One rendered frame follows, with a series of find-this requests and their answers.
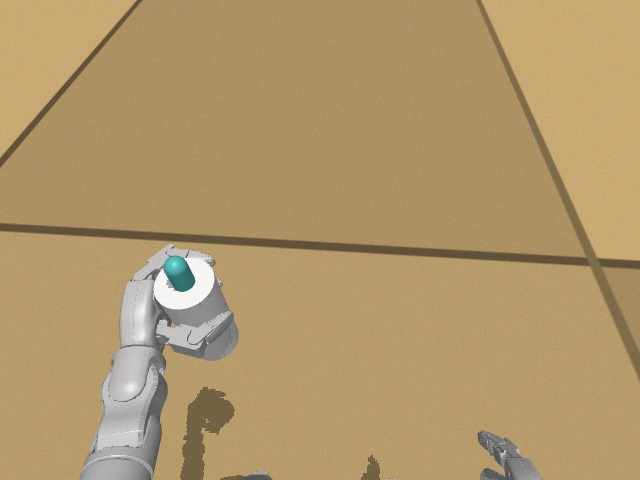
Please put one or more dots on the right robot hand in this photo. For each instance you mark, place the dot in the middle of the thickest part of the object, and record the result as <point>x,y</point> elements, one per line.
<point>507,455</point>

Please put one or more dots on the left robot arm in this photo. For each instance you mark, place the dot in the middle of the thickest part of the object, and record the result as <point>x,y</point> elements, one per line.
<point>126,443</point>

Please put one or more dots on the left robot hand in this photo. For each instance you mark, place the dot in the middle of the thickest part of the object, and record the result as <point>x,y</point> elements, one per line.
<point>144,322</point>

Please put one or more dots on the bottle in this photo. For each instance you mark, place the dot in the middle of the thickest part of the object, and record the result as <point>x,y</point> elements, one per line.
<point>188,291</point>

